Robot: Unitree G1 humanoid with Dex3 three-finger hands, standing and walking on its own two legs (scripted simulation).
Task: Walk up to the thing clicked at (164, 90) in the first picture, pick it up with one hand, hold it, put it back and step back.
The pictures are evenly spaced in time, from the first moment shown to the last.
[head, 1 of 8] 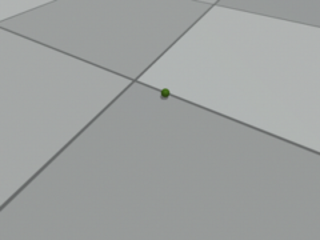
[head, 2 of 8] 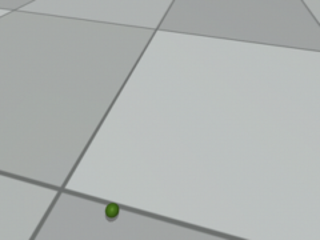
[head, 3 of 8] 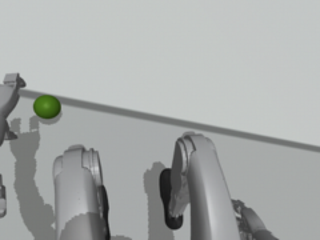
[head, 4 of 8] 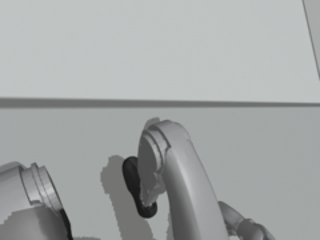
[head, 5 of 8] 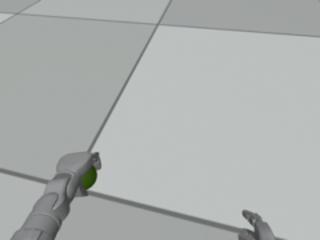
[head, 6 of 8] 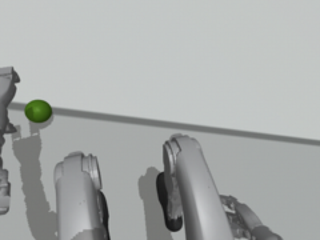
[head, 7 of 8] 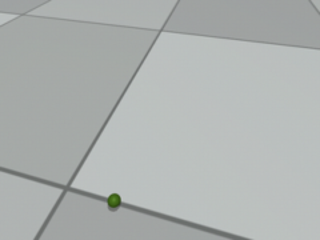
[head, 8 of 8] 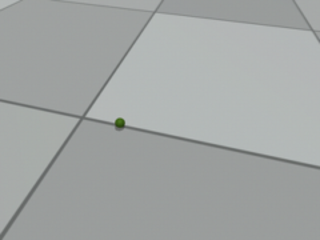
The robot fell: no
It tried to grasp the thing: yes
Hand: left
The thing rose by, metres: 0.68
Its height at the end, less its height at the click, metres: +0.00
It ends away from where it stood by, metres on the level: 0.05
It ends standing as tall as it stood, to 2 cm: yes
